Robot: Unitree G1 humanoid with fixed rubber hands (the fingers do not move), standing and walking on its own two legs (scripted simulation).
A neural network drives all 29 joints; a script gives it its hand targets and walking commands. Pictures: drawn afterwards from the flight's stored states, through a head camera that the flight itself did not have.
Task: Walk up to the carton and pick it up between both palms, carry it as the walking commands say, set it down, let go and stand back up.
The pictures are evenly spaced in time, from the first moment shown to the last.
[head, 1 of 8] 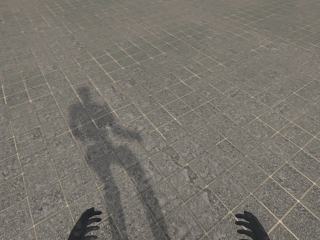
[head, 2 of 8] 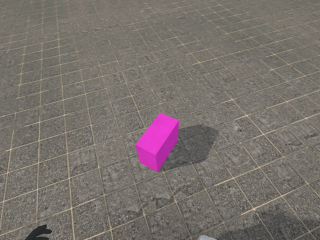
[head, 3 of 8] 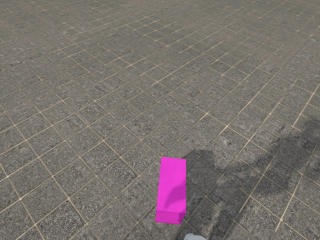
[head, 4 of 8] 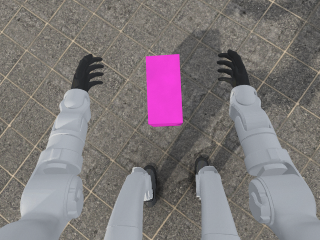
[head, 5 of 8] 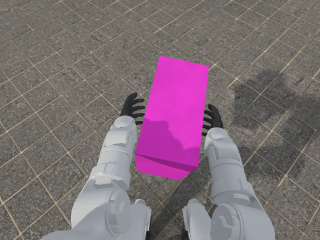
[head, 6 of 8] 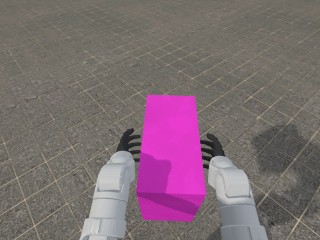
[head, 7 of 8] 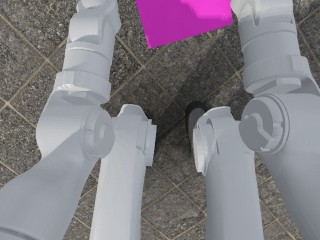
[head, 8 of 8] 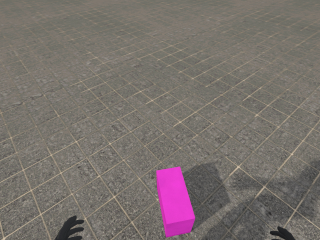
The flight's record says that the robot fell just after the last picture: no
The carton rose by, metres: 0.70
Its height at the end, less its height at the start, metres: +0.00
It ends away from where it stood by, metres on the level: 0.39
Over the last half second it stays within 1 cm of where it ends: yes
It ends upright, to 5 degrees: yes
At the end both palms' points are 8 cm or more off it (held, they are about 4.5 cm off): yes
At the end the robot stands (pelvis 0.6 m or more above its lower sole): yes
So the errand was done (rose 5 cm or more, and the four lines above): yes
